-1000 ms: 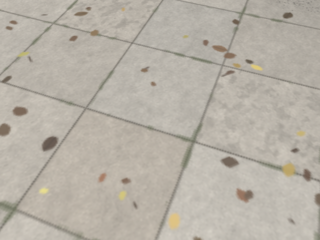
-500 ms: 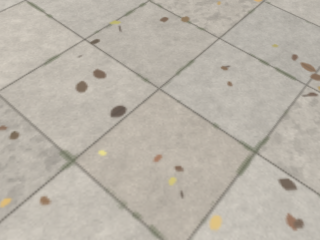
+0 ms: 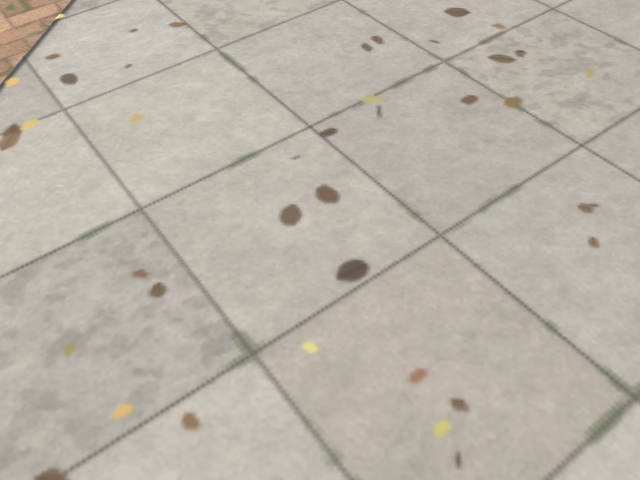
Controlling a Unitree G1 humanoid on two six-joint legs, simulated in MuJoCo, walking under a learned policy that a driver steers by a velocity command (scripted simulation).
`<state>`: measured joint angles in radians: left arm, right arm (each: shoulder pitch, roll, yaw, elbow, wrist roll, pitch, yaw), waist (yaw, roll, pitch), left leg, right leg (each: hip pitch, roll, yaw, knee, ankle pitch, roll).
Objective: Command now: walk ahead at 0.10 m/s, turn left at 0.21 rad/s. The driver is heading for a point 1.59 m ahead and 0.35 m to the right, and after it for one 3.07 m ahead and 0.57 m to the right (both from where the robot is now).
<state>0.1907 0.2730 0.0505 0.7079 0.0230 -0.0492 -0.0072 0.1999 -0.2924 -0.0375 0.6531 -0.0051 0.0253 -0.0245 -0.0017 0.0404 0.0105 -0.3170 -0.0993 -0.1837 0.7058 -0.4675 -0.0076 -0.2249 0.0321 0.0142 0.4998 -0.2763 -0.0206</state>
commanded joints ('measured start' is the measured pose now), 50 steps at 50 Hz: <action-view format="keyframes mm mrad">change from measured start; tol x32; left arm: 1 -26 143 25 -60 -11 -15 8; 50 287 197 47 21 -44 17 42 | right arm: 1 -30 -152 -53 -72 2 -13 -14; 50 -267 -111 -49 -52 19 -157 72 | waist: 1 3 -195 2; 18 -29 188 -57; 29 97 -350 -11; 50 50 -202 47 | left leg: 1 -202 66 15 199 -94 -70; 19 264 481 -121 -324 798 268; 26 -35 323 155 -321 -14 127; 29 -554 57 159 440 -208 -11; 39 -406 117 131 59 428 -48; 50 -159 67 197 -229 414 37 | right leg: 1 138 -327 365 -213 259 -219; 8 134 -180 152 -86 731 -143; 19 -313 -52 20 500 -400 57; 26 105 -8 -137 117 -37 -15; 30 225 -440 839 -388 -520 -357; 50 275 -243 262 -168 623 -139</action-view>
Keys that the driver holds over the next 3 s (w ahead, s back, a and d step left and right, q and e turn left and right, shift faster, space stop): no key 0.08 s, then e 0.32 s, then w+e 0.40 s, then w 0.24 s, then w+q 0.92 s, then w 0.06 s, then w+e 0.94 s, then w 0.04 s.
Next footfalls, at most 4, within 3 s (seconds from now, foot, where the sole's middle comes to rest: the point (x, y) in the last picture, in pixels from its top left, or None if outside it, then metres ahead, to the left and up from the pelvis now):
0.20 left None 0.08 0.15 -0.77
0.56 right None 0.06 -0.11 -0.77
1.04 left None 0.45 -0.04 -0.77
1.50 right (515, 432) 0.60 -0.36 -0.77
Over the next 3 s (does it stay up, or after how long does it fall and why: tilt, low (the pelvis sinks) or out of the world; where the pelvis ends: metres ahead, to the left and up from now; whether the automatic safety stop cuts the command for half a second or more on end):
stays up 1.31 -0.25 0.00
